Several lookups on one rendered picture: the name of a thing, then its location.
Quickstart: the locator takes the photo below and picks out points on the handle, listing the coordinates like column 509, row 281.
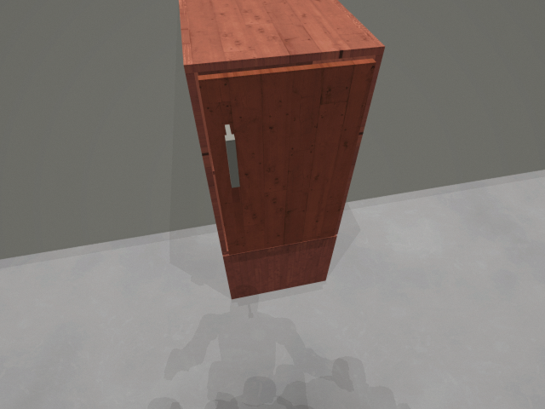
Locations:
column 232, row 156

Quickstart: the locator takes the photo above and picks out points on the cupboard door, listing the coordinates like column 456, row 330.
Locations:
column 296, row 129

